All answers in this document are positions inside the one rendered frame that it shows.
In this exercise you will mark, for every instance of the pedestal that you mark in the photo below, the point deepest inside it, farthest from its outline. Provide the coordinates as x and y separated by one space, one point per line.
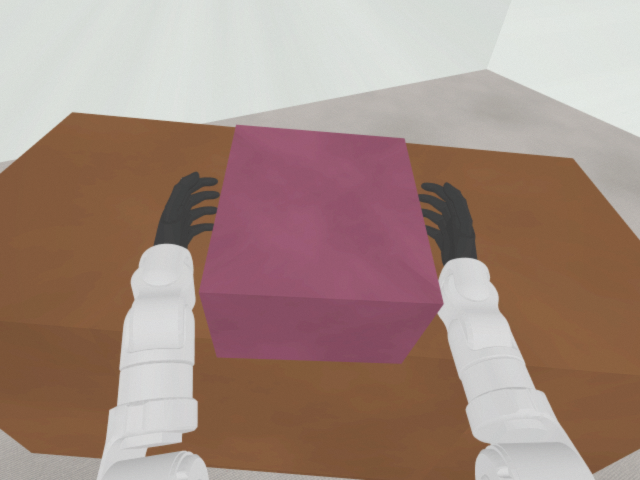
81 206

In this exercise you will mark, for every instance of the robot left upper arm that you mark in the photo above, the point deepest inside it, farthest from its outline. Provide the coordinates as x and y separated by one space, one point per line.
181 465

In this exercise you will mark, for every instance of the carton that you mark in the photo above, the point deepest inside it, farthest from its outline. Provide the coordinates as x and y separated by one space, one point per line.
319 250

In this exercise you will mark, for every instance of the left robot forearm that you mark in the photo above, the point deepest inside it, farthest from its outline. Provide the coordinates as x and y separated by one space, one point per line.
155 403

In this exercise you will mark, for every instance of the right robot forearm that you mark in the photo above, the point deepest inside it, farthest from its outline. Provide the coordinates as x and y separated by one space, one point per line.
503 404

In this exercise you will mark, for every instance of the robot right upper arm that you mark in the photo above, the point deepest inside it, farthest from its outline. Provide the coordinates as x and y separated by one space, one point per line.
530 461

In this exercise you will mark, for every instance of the robot left hand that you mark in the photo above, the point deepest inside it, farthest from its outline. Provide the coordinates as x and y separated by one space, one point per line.
174 225

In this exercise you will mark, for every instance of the robot right hand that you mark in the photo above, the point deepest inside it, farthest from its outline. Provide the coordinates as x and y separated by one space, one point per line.
456 237

